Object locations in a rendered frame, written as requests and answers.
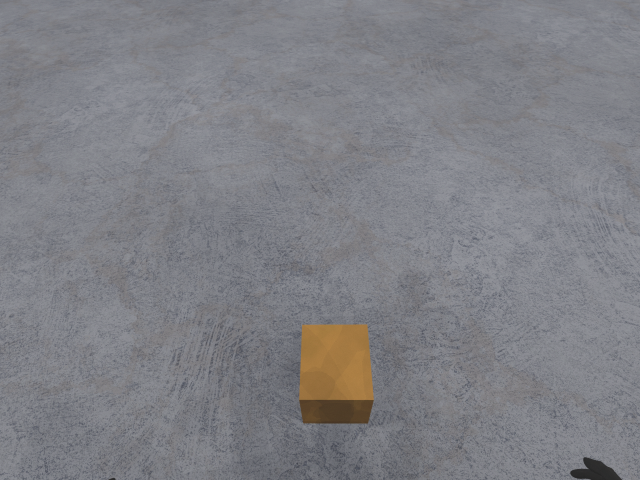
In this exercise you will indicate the right robot hand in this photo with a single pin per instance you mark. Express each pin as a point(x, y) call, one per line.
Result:
point(596, 471)

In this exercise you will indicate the carton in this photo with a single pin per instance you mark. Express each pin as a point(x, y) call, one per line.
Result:
point(335, 374)

